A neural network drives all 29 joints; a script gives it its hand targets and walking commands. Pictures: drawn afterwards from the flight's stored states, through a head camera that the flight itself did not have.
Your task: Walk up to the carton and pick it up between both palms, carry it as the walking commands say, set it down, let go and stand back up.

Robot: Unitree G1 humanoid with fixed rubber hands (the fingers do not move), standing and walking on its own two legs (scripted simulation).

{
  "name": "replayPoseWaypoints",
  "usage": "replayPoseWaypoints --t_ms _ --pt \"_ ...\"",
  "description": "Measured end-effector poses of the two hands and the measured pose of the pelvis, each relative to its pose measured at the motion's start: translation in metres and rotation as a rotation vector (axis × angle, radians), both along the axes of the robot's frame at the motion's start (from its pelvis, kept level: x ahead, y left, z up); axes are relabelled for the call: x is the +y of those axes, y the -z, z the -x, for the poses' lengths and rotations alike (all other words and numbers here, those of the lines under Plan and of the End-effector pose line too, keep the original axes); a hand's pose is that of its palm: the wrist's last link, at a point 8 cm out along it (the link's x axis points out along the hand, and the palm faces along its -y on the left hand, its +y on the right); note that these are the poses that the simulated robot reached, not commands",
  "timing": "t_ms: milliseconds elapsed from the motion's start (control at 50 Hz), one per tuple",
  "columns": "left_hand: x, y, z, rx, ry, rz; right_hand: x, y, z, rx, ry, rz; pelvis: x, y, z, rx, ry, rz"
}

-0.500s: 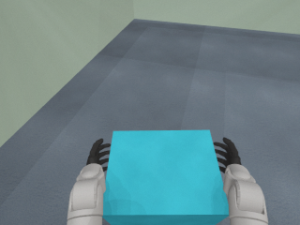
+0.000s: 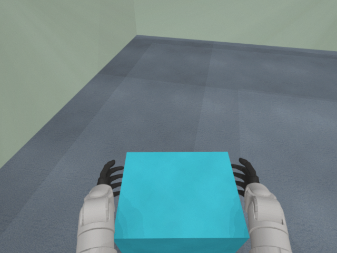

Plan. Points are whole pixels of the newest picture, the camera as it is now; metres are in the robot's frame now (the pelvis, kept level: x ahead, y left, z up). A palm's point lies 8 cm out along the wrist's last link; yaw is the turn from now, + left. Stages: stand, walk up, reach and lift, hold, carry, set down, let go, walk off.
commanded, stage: set down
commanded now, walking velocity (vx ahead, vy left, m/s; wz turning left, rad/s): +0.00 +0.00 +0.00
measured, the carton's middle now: (177, 208) +0.28 +0.02 -0.07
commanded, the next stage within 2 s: none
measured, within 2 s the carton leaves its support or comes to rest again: neither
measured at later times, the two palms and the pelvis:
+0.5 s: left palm (116, 195) +0.30 +0.19 -0.05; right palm (244, 196) +0.32 -0.16 -0.05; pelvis -0.01 +0.01 -0.02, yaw +0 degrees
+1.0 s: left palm (122, 202) +0.32 +0.20 -0.15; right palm (234, 203) +0.35 -0.16 -0.14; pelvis -0.04 -0.01 -0.08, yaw +1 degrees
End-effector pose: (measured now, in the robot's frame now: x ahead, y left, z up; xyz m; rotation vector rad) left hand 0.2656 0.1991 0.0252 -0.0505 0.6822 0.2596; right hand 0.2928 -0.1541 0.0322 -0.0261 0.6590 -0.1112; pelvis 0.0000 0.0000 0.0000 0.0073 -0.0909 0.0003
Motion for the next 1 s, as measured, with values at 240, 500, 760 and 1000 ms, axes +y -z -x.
replayPoseWaypoints --t_ms 240,500,760,1000 --pt "0.004 0.023 -0.017 0.027 0.024 0.001 0.000 0.023 -0.015 0.030 -0.038 0.012 0.014 0.006 0.012 0.042 0.007 0.001" --pt "-0.006 0.076 -0.031 0.063 0.029 -0.022 -0.009 0.080 -0.024 0.071 -0.009 -0.009 0.008 0.018 0.013 0.241 0.002 0.004" --pt "-0.008 0.129 -0.042 0.067 0.028 -0.010 -0.012 0.132 -0.038 0.081 0.002 -0.013 -0.006 0.042 0.022 0.474 -0.013 0.013" --pt "-0.003 0.173 -0.059 0.059 0.035 -0.005 -0.008 0.177 -0.055 0.076 -0.005 -0.020 -0.006 0.078 0.037 0.637 -0.023 0.020"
